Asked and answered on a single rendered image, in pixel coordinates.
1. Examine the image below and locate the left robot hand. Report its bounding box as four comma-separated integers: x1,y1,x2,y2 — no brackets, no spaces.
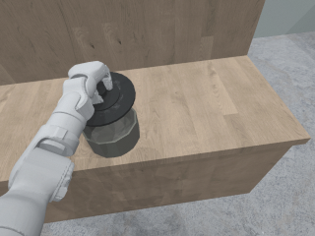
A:
68,61,113,104

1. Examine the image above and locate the right robot hand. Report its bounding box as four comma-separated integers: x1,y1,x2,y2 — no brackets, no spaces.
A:
243,223,267,236

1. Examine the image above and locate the robot left upper arm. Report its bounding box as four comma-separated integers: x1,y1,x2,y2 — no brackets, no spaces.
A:
0,147,75,236

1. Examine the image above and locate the lid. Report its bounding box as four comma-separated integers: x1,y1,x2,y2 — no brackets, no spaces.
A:
86,72,136,127

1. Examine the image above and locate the robot left forearm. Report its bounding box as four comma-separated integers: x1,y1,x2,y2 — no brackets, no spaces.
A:
8,72,96,190

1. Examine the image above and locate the knob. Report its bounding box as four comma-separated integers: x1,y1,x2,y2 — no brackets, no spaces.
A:
96,84,107,97

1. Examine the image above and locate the pot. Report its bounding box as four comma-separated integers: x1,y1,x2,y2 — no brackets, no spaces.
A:
82,107,140,158

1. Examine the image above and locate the table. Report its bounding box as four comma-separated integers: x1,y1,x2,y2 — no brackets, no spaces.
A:
0,0,311,224

